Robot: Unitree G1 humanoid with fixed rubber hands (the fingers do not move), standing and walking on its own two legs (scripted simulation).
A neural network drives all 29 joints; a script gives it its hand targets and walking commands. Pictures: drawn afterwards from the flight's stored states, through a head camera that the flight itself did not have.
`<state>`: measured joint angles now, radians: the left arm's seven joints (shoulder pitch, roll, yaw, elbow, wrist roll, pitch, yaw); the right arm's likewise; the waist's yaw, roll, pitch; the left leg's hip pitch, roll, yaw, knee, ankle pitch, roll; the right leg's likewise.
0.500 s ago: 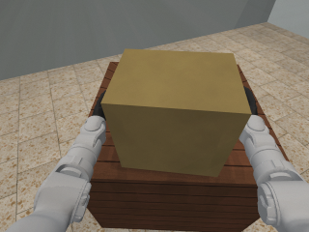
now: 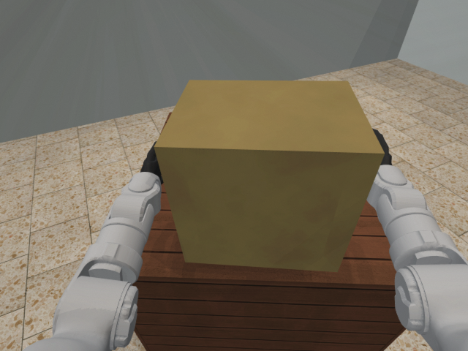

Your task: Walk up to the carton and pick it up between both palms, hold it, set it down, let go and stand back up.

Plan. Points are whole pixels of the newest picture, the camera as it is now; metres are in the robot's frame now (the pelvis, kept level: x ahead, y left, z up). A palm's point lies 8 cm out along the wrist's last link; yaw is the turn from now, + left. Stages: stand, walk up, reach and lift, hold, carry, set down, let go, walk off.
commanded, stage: reach and lift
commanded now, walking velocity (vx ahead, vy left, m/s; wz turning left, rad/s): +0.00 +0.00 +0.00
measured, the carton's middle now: (263, 175) +0.44 -0.02 +0.10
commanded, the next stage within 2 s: hold in 1.68 s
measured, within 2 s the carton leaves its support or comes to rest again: neither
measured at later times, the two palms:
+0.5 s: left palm (138, 167) +0.37 +0.20 +0.18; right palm (382, 151) +0.39 -0.21 +0.20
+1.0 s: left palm (133, 155) +0.36 +0.19 +0.21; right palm (394, 135) +0.38 -0.21 +0.24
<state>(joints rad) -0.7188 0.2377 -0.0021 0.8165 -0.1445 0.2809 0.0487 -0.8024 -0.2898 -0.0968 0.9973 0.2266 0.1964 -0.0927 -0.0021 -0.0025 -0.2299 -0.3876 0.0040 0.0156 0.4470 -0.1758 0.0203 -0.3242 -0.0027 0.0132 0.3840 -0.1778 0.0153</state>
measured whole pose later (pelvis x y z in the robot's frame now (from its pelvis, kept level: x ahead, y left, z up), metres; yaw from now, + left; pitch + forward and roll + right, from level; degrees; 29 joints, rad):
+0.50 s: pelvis +0.00 +0.00 +0.00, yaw +0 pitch +5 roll -1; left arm -0.65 0.20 0.13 0.46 -0.05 0.60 0.05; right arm -0.84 -0.31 -0.10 0.86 0.25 0.38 -0.09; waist 0.00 0.00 -0.23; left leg -0.35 0.00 0.01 0.44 -0.17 0.02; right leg -0.28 0.00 0.01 0.36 -0.16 0.02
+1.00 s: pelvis -0.02 +0.00 +0.00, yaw +0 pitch +3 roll -1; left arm -0.73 0.18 0.18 0.42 -0.01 0.71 0.03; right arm -0.93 -0.34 -0.10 0.85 0.26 0.48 -0.08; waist 0.00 0.00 -0.23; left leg -0.34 0.00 0.01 0.42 -0.15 0.02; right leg -0.27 0.00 0.01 0.35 -0.15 0.02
